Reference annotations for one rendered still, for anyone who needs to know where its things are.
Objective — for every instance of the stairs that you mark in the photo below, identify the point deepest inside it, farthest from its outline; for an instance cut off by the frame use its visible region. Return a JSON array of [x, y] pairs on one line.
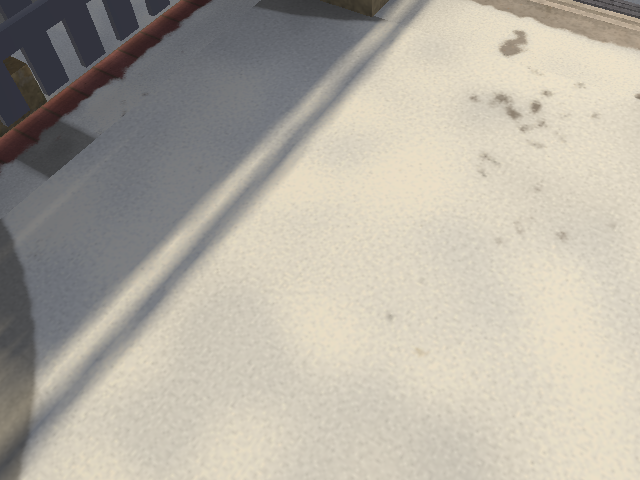
[[600, 13]]

